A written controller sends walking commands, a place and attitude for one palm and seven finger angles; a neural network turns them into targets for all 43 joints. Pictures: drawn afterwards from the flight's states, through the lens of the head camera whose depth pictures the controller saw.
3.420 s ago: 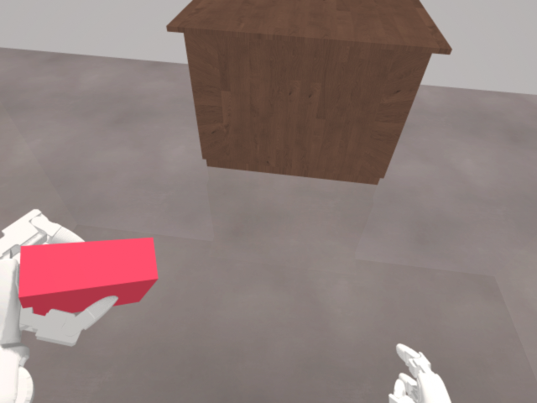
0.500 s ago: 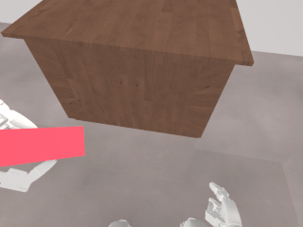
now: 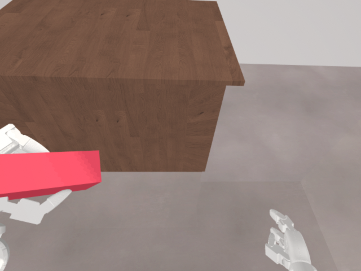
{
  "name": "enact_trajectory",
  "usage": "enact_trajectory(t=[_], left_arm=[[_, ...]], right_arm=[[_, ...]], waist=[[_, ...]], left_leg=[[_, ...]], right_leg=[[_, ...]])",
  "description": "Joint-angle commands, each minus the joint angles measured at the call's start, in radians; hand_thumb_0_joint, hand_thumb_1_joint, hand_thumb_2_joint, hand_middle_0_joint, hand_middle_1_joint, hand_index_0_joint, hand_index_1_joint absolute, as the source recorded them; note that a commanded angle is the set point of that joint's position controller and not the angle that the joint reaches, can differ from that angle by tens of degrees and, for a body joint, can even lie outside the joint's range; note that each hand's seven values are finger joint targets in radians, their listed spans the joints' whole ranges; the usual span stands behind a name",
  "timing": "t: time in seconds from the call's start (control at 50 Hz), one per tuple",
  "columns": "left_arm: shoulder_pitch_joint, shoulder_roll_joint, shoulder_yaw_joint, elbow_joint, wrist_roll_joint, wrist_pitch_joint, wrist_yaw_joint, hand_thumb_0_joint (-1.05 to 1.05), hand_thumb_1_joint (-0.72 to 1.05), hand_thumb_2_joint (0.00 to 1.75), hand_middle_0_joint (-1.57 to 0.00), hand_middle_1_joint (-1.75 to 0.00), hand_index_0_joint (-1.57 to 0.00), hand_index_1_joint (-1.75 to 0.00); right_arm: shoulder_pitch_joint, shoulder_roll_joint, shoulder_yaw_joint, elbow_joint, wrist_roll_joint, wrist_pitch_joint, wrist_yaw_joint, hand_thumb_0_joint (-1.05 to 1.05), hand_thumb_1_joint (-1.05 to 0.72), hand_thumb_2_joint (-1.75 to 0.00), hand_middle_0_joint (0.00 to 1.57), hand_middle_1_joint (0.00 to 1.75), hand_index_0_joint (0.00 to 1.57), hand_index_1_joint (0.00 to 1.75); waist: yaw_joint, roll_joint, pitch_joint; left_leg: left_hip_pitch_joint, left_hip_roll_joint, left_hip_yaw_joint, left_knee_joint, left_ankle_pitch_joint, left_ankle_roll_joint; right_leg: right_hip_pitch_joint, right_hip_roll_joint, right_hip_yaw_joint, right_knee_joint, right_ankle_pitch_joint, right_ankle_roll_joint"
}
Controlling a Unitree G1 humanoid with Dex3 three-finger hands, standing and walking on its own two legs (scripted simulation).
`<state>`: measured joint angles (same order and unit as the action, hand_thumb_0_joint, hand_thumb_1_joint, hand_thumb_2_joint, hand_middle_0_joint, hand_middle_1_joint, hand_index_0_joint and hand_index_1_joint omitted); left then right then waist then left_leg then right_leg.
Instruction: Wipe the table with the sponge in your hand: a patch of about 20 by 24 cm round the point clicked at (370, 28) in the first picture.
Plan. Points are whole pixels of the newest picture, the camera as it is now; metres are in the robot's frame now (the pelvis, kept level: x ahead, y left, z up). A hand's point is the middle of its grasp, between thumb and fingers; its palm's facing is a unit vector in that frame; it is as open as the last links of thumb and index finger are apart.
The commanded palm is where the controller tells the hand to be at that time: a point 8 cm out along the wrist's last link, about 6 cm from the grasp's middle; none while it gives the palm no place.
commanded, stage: turn to face it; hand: left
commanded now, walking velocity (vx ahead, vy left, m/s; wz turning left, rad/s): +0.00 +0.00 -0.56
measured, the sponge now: (65, 174) +0.23 +0.21 +0.16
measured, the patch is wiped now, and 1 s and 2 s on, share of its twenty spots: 0.00 0.00 0.00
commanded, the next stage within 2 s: take the last steps up to it in 0.74 s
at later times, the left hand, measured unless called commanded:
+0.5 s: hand (135, 196) +0.19 +0.09 +0.19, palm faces +0.21 -0.83 -0.52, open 9.3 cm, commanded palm +0.15 +0.14 +0.18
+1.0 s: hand out of the picture +0.11 +0.03 +0.16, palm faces +0.20 -0.87 -0.44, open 9.3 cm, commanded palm +0.06 +0.08 +0.18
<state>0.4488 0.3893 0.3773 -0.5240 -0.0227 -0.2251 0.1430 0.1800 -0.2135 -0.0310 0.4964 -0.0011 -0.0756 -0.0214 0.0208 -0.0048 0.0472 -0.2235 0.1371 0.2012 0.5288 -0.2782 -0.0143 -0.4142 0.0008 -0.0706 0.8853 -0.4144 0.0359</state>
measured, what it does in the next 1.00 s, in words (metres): walks backwards, turning right: right foot, then left foot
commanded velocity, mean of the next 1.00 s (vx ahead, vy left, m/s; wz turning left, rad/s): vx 0.05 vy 0.03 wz -0.24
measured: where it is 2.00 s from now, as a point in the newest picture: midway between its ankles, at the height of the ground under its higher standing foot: outside the picture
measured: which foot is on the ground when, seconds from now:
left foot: down 0.00-0.18, up 0.20-0.68, down 0.70-0.94, up 0.96-1.00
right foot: up 0.00-0.14, down 0.16-0.72, up 0.74-0.92, down 0.94-1.00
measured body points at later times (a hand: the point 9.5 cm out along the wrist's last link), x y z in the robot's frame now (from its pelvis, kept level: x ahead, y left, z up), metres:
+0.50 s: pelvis -0.07 -0.09 +0.00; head -0.06 -0.13 +0.45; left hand +0.17 +0.13 +0.21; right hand +0.03 -0.37 -0.11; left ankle -0.06 +0.08 -0.67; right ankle +0.01 -0.13 -0.74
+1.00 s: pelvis -0.17 -0.14 -0.02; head -0.16 -0.17 +0.43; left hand +0.09 +0.07 +0.19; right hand -0.07 -0.39 -0.13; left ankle -0.12 +0.02 -0.71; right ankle -0.15 -0.24 -0.74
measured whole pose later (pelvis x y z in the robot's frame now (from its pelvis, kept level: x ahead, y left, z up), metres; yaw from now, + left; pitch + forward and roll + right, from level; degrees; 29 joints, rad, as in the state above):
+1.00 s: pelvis -0.17 -0.14 -0.02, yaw -16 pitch -3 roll +0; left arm 0.40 0.34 0.33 -0.44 0.00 -0.19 0.15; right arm 0.22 -0.19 0.00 0.64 0.01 -0.08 -0.04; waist 0.03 0.07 0.07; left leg -0.36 0.11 0.01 0.87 -0.47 -0.03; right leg -0.33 0.00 -0.09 0.67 -0.29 -0.04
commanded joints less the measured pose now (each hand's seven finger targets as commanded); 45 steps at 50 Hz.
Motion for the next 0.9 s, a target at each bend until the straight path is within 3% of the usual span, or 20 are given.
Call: enact_trajectory(t=[0.0,0.08,0.12,0.14,0.16,0.18,0.22,0.28,0.34,0.48,0.58,0.62,0.66,0.68,0.7,0.72,0.76,0.8,0.84,0.88], left_arm=[[-0.039,0.103,0.051,-0.208,-0.005,-0.042,0.001,0.00,0.10,1.30,-1.20,-1.60,-1.20,-1.60],[-0.029,0.148,0.089,-0.239,-0.011,-0.032,0.008,0.00,0.10,1.30,-1.20,-1.60,-1.20,-1.60],[-0.019,0.166,0.109,-0.244,-0.007,-0.031,0.011,0.00,0.10,1.30,-1.20,-1.60,-1.20,-1.60],[-0.030,0.199,0.128,-0.254,0.002,-0.037,0.017,0.00,0.10,1.30,-1.20,-1.60,-1.20,-1.60],[0.012,0.231,0.169,-0.236,-0.005,-0.034,0.027,0.00,0.10,1.30,-1.20,-1.60,-1.20,-1.60],[0.047,0.251,0.207,-0.248,-0.034,-0.021,0.034,0.00,0.10,1.30,-1.20,-1.60,-1.20,-1.60],[0.114,0.236,0.236,-0.271,-0.036,-0.027,0.043,0.00,0.10,1.30,-1.20,-1.60,-1.20,-1.60],[0.134,0.204,0.226,-0.223,-0.034,-0.036,0.041,0.00,0.10,1.30,-1.20,-1.60,-1.20,-1.60],[0.118,0.189,0.205,-0.163,-0.041,-0.037,0.036,0.00,0.10,1.30,-1.20,-1.60,-1.20,-1.60],[0.024,0.153,0.114,-0.109,-0.032,-0.039,0.026,0.00,0.10,1.30,-1.20,-1.60,-1.20,-1.60],[-0.074,0.156,0.084,-0.161,-0.008,-0.043,0.029,0.00,0.10,1.30,-1.20,-1.60,-1.20,-1.60],[-0.097,0.151,0.073,-0.158,-0.002,-0.039,0.024,0.00,0.10,1.30,-1.20,-1.60,-1.20,-1.60],[-0.137,0.160,0.060,-0.186,-0.007,-0.048,0.012,0.00,0.10,1.30,-1.20,-1.60,-1.20,-1.60],[-0.150,0.150,0.062,-0.196,-0.009,-0.057,0.005,0.00,0.10,1.30,-1.20,-1.60,-1.20,-1.60],[-0.163,0.155,0.080,-0.208,0.000,-0.055,0.006,0.00,0.10,1.30,-1.20,-1.60,-1.20,-1.60],[-0.157,0.191,0.115,-0.197,0.002,-0.052,0.011,0.00,0.10,1.30,-1.20,-1.60,-1.20,-1.60],[-0.060,0.170,0.122,-0.119,-0.007,-0.039,-0.012,0.00,0.10,1.30,-1.20,-1.60,-1.20,-1.60],[-0.010,0.090,0.060,-0.074,-0.010,-0.031,-0.004,0.00,0.10,1.30,-1.20,-1.60,-1.20,-1.60],[-0.076,0.103,0.050,-0.140,-0.003,-0.039,0.010,0.00,0.10,1.30,-1.20,-1.60,-1.20,-1.60],[-0.177,0.117,0.037,-0.192,0.015,-0.038,0.023,0.00,0.10,1.30,-1.20,-1.60,-1.20,-1.60]], right_arm=[[-0.009,-0.132,-0.032,-0.115,0.012,-0.038,0.008,0.00,-0.90,-0.90,0.20,0.30,0.20,0.30],[-0.014,-0.132,-0.030,-0.119,0.015,-0.050,0.003,0.00,-0.90,-0.90,0.20,0.30,0.20,0.30],[-0.014,-0.126,-0.028,-0.117,0.022,-0.052,0.008,0.00,-0.90,-0.90,0.20,0.30,0.20,0.30],[-0.008,-0.104,-0.025,-0.120,0.025,-0.048,0.009,0.00,-0.90,-0.90,0.20,0.30,0.20,0.30],[-0.035,-0.075,-0.013,-0.140,0.025,-0.045,0.006,0.00,-0.90,-0.90,0.20,0.30,0.20,0.30],[-0.056,-0.092,-0.027,-0.135,0.028,-0.041,0.001,0.00,-0.90,-0.90,0.20,0.30,0.20,0.30],[-0.059,-0.050,0.005,-0.089,0.011,-0.010,0.002,0.00,-0.90,-0.90,0.20,0.30,0.20,0.30],[-0.083,-0.058,-0.004,-0.061,0.010,0.017,-0.006,0.00,-0.90,-0.90,0.20,0.30,0.20,0.30],[-0.076,-0.078,-0.015,-0.048,0.009,0.020,-0.017,0.00,-0.90,-0.90,0.20,0.30,0.20,0.30],[-0.072,-0.116,-0.018,-0.056,0.012,0.032,-0.027,0.00,-0.90,-0.90,0.20,0.30,0.20,0.30],[-0.067,-0.117,-0.024,-0.073,0.002,0.042,-0.030,0.00,-0.90,-0.90,0.20,0.30,0.20,0.30],[-0.037,-0.118,-0.025,-0.073,-0.001,0.052,-0.026,0.00,-0.90,-0.90,0.20,0.30,0.20,0.30],[-0.013,-0.132,-0.031,-0.084,0.003,0.057,-0.023,0.00,-0.90,-0.90,0.20,0.30,0.20,0.30],[-0.026,-0.148,-0.031,-0.108,-0.007,0.054,-0.025,0.00,-0.90,-0.90,0.20,0.30,0.20,0.30],[-0.066,-0.145,-0.036,-0.129,-0.002,0.039,-0.019,0.00,-0.90,-0.90,0.20,0.30,0.20,0.30],[-0.080,-0.085,-0.024,-0.121,0.000,0.017,-0.027,0.00,-0.90,-0.90,0.20,0.30,0.20,0.30],[-0.062,-0.092,-0.040,-0.108,0.013,-0.007,-0.016,0.00,-0.90,-0.90,0.20,0.30,0.20,0.30],[-0.046,-0.111,-0.031,-0.072,0.018,-0.025,-0.016,0.00,-0.90,-0.90,0.20,0.30,0.20,0.30],[-0.021,-0.122,-0.028,-0.055,0.024,-0.050,-0.024,0.00,-0.90,-0.90,0.20,0.30,0.20,0.30],[-0.044,-0.129,-0.024,-0.042,0.026,-0.070,-0.027,0.00,-0.90,-0.90,0.20,0.30,0.20,0.30]], waist=[[-0.027,0.287,-0.108],[-0.020,0.301,-0.136],[-0.007,0.215,-0.172],[-0.012,0.041,-0.200],[0.001,-0.193,-0.228],[0.013,-0.267,-0.243],[-0.015,-0.112,-0.267],[-0.023,-0.082,-0.259],[-0.020,-0.092,-0.229],[-0.003,-0.108,-0.183],[0.006,-0.094,-0.178],[-0.014,-0.077,-0.176],[-0.035,0.012,-0.177],[-0.033,0.149,-0.118],[-0.007,0.292,-0.122],[-0.004,0.314,-0.082],[0.010,0.209,-0.032],[0.002,0.186,0.026],[-0.009,0.194,-0.049],[-0.018,0.192,-0.100]], left_leg=[[0.124,0.223,-0.070,-0.122,0.645,0.063],[0.107,0.229,-0.041,-0.049,0.515,0.042],[0.035,0.198,-0.021,0.095,0.384,0.016],[-0.062,0.120,0.009,0.268,0.187,-0.018],[-0.280,-0.028,-0.027,0.467,-0.304,-0.059],[-0.303,-0.052,-0.158,0.614,-0.349,-0.060],[-0.370,-0.039,-0.233,0.727,-0.219,-0.072],[-0.346,-0.045,-0.218,0.690,-0.153,-0.080],[-0.294,-0.066,-0.207,0.608,-0.128,-0.067],[-0.205,-0.113,-0.184,0.382,-0.159,-0.025],[-0.047,-0.162,-0.134,0.114,-0.224,0.015],[0.057,-0.177,-0.098,-0.039,-0.204,0.035],[0.183,-0.092,-0.148,-0.226,-0.181,0.075],[0.125,0.070,-0.342,-0.345,-0.267,0.146],[0.040,0.252,-0.456,-0.366,-0.212,0.220],[-0.133,0.298,-0.468,-0.385,-0.179,0.251],[-0.190,0.252,-0.288,-0.315,-0.165,0.219],[-0.148,0.208,-0.228,-0.235,0.004,0.166],[-0.059,0.167,-0.197,-0.127,0.129,0.116],[-0.093,0.079,-0.136,-0.002,-0.007,0.072]], right_leg=[[-0.012,-0.005,-0.053,-0.108,0.056,0.013],[0.107,0.010,-0.080,-0.285,0.092,0.012],[0.256,-0.012,-0.058,-0.406,0.259,-0.003],[0.347,-0.124,0.075,-0.438,0.542,-0.053],[0.423,-0.292,0.378,-0.443,0.897,-0.158],[0.363,-0.337,0.471,-0.485,0.894,-0.169],[0.434,-0.302,0.384,-0.440,0.809,-0.197],[0.385,-0.254,0.290,-0.461,0.753,-0.173],[0.283,-0.237,0.317,-0.546,0.513,-0.161],[0.203,-0.210,0.397,-0.732,0.008,-0.067],[0.152,-0.186,0.410,-0.805,-0.111,-0.063],[0.115,-0.143,0.376,-0.814,-0.099,-0.025],[0.054,-0.065,0.308,-0.684,-0.046,0.026],[0.002,0.025,0.235,-0.478,0.006,0.053],[-0.020,0.076,0.120,-0.082,0.066,0.056],[-0.014,0.054,0.141,0.199,0.020,0.018],[-0.075,0.018,0.146,0.351,0.016,0.001],[-0.088,-0.014,0.097,0.129,-0.030,0.001],[0.053,-0.004,0.021,-0.180,-0.031,0.006],[0.249,0.030,-0.069,-0.411,0.121,0.010]])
